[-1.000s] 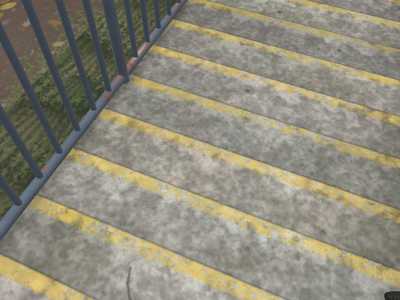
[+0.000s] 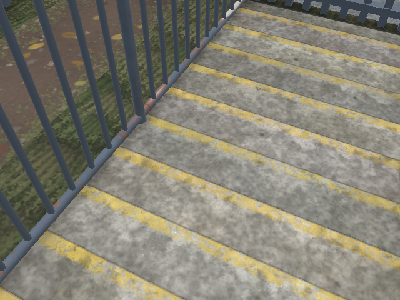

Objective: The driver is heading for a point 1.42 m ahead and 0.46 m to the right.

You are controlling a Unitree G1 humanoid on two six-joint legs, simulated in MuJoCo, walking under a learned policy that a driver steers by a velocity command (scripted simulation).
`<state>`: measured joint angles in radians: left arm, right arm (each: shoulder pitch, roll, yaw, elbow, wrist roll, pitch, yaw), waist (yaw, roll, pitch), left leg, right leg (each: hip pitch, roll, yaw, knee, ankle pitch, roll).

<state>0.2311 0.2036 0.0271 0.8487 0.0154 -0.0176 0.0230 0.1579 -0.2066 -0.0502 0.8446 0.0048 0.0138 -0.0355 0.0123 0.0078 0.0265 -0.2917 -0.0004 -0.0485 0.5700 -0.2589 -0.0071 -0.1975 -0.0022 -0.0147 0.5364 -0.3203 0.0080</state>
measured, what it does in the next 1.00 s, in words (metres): walks ahead: left foot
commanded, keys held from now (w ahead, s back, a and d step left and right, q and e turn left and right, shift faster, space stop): shift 0.26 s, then w+shift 0.54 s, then w+e+shift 0.20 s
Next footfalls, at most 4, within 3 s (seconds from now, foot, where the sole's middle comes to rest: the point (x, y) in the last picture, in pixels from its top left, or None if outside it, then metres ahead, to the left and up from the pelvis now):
0.80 left None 0.33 0.14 -0.77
1.28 right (218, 240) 0.73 -0.03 -0.77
1.68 left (228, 145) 1.20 -0.08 -0.77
2.12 right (322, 130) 1.31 -0.52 -0.77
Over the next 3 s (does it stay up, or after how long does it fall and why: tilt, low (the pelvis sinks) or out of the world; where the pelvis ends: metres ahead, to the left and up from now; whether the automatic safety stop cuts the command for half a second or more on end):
stays up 1.47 -0.65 0.00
